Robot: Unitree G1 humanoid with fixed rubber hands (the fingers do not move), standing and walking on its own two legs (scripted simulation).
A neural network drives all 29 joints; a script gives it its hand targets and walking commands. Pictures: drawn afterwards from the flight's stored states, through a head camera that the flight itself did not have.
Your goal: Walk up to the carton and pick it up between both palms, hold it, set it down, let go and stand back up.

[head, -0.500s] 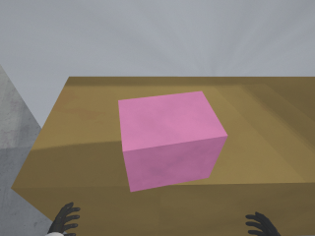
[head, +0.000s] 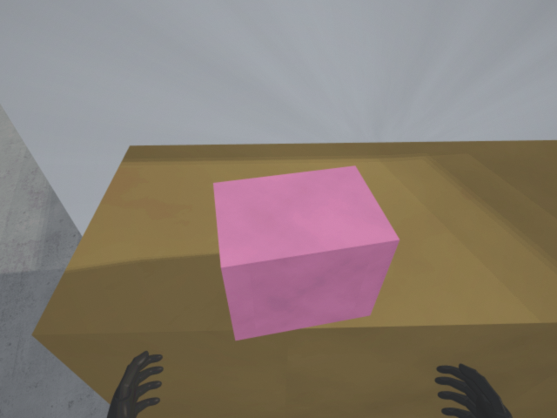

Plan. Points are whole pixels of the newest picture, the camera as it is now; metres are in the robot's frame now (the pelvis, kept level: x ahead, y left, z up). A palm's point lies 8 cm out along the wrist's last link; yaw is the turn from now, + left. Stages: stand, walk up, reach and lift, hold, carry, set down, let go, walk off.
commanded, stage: reach and lift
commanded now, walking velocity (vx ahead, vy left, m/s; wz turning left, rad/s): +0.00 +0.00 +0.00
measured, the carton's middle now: (295, 252) +0.40 +0.00 +0.03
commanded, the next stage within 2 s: none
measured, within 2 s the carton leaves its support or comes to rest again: neither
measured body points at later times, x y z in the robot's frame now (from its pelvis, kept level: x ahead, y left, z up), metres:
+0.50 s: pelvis +0.02 -0.01 +0.00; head +0.00 +0.00 +0.45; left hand +0.18 +0.20 +0.00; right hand +0.19 -0.25 +0.00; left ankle +0.01 +0.15 -0.75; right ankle +0.01 -0.13 -0.75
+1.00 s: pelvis +0.00 -0.01 +0.00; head -0.01 -0.01 +0.45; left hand +0.22 +0.19 +0.05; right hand +0.23 -0.25 +0.04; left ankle +0.01 +0.15 -0.75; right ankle +0.01 -0.13 -0.75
